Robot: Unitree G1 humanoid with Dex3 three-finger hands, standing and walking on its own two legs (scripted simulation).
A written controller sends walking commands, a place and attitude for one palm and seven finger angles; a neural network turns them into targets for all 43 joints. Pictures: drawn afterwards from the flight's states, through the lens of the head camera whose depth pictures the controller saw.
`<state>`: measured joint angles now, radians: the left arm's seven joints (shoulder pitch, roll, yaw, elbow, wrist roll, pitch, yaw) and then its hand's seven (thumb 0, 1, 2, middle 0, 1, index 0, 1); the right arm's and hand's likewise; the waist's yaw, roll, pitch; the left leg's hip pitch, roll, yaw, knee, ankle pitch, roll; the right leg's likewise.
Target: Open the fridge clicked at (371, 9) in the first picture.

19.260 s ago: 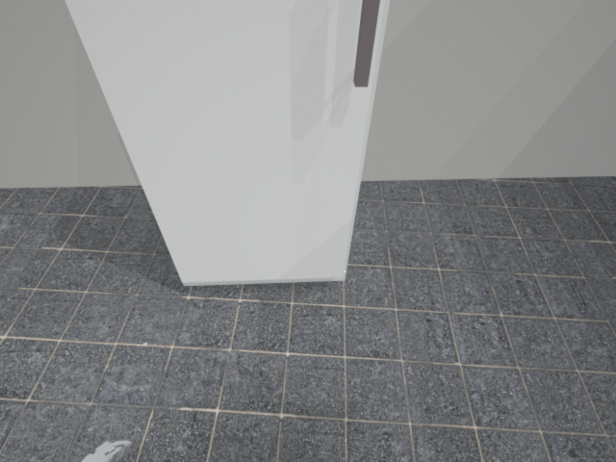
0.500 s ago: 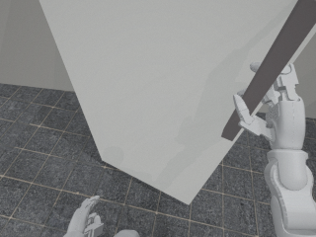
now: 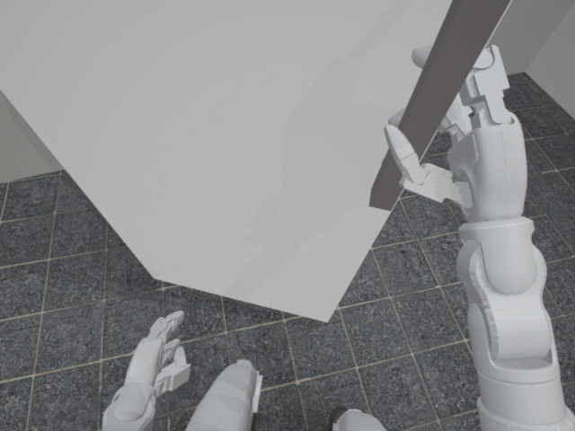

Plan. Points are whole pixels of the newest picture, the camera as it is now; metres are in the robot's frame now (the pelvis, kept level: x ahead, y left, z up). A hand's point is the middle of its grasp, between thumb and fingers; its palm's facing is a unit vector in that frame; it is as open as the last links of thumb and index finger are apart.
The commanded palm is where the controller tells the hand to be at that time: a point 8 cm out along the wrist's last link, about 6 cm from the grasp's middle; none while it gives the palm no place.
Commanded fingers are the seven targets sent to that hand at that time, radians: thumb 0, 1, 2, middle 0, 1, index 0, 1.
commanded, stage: walk backward, drawing the door open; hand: right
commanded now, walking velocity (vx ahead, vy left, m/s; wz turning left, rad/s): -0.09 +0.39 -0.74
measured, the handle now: (427, 89) +0.40 -0.07 +0.26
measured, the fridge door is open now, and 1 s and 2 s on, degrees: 32 62 64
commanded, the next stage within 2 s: stop walking and hold the door back in 1.08 s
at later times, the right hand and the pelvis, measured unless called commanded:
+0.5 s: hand (332, 284) +0.22 +0.01 +0.22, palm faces +0.34 +0.92 -0.20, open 8.1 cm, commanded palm +0.17 -0.03 +0.22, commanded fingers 0.00 -0.90 -0.90 0.45 1.40 0.45 1.40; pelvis -0.02 +0.22 +0.00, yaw -23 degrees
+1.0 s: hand out of the picture +0.12 +0.10 +0.22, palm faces +0.76 +0.63 -0.18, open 7.6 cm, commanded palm +0.05 +0.08 +0.22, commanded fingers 0.00 -0.90 -0.90 0.45 1.40 0.45 1.40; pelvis +0.02 +0.41 +0.01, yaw -43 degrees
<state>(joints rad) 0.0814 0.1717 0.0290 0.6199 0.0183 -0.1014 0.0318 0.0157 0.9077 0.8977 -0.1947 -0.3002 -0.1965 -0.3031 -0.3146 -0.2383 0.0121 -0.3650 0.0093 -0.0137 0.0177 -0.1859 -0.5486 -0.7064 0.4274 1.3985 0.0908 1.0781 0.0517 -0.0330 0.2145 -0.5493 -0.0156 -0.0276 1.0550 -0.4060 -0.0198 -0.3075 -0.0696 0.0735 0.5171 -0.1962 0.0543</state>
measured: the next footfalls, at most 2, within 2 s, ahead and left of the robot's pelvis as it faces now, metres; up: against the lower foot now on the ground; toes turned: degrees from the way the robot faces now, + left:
left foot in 0.10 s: +0.07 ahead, +0.21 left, +0.00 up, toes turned -5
right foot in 0.34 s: -0.01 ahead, +0.02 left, +0.00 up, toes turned -24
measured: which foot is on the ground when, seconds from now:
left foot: up 0.00-0.08, down 0.10-0.32, up 0.34-0.56, down 0.58-0.84, up 0.86-1.00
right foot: down 0.00-0.10, up 0.12-0.32, down 0.34-0.58, up 0.60-0.82, down 0.84-1.00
